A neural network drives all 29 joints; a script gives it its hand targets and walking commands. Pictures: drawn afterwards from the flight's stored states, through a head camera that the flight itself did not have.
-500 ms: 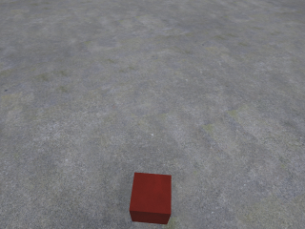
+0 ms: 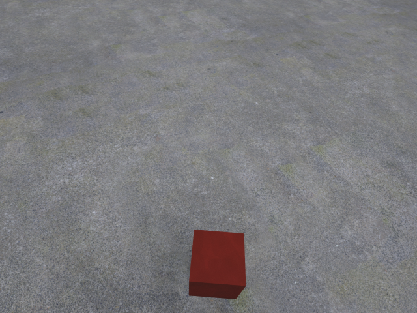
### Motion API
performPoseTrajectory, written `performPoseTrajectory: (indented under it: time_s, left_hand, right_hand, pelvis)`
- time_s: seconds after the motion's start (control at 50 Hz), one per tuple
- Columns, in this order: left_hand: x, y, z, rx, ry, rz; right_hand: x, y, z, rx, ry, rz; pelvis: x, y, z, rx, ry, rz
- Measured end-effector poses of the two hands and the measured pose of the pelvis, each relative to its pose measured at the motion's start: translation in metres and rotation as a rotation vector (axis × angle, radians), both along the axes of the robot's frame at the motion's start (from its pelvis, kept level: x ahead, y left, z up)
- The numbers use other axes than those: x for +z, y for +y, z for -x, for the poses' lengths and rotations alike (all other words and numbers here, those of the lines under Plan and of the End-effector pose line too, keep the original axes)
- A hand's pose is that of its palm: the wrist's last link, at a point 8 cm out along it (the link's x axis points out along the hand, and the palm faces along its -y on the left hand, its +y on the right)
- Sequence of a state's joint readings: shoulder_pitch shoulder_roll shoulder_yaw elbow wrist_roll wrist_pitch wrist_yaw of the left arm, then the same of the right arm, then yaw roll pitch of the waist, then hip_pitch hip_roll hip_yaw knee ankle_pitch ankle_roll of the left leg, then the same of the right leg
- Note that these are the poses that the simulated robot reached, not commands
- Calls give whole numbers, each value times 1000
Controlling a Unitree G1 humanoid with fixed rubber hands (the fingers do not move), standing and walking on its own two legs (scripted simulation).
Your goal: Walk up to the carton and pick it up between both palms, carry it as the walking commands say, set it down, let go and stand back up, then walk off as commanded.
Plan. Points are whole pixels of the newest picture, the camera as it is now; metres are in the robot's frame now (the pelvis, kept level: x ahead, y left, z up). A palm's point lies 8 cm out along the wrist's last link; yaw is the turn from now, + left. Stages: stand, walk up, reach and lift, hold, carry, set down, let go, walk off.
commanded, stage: walk up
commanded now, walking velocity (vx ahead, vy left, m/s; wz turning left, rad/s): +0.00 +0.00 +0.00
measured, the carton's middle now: (215, 265) +0.40 -0.05 -0.65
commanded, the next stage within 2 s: stand in 0.84 s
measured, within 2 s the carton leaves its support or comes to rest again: neither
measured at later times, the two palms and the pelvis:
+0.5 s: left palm out of the picture +0.01 +0.21 -0.14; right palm out of the picture -0.04 -0.29 -0.13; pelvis -0.01 -0.04 +0.00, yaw +0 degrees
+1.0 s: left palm out of the picture -0.02 +0.15 -0.15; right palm out of the picture -0.02 -0.30 -0.14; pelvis -0.01 -0.08 +0.00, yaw +1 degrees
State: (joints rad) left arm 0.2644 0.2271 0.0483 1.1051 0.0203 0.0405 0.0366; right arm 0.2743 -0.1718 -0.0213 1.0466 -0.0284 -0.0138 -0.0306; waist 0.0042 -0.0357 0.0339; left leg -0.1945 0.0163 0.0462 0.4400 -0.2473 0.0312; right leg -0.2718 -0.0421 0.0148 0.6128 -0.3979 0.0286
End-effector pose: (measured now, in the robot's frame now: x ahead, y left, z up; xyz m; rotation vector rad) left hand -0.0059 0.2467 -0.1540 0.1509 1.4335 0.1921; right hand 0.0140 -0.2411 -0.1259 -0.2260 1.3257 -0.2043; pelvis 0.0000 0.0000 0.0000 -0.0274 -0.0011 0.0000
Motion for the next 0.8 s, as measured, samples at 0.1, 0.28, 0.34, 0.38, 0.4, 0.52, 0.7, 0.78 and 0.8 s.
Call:
performPoseTrajectory:
  time_s: [0.1, 0.28, 0.34, 0.38, 0.4, 0.52, 0.7, 0.78, 0.8]
  left_hand:
    - [1, -3, -18, -16, -38, 20]
    - [9, -18, -17, -36, -61, 17]
    - [9, -14, -11, -30, -33, 1]
    - [10, -11, -8, -33, -15, -16]
    - [10, -12, -7, -35, -11, -21]
    - [9, -43, -16, -48, -54, -21]
    - [15, -99, -13, -22, -98, 4]
    - [11, -105, -14, -13, -98, 19]
    - [11, -106, -13, -13, -94, 21]
  right_hand:
    - [-2, 21, 3, -25, -4, -34]
    - [-17, 28, 8, -50, 9, -92]
    - [-14, 14, 15, -60, 15, -52]
    - [-8, -4, 25, -78, 24, -11]
    - [-5, -13, 31, -86, 31, 7]
    - [-8, -56, 54, -107, 85, 11]
    - [-24, -69, 58, -69, 128, -73]
    - [-22, -63, 54, -70, 114, -88]
    - [-21, -61, 53, -69, 109, -91]
  pelvis:
    - [2, 6, 0, -3, -1, -7]
    - [2, 5, 0, 2, -17, -23]
    - [1, -1, 4, -3, 1, -17]
    - [2, -9, 7, -5, 9, -6]
    - [2, -14, 8, -6, 12, -2]
    - [-2, -45, 13, -3, 4, -15]
    - [-1, -73, 13, 7, -16, -16]
    - [0, -77, 12, 9, -25, -15]
    - [1, -78, 12, 10, -27, -16]
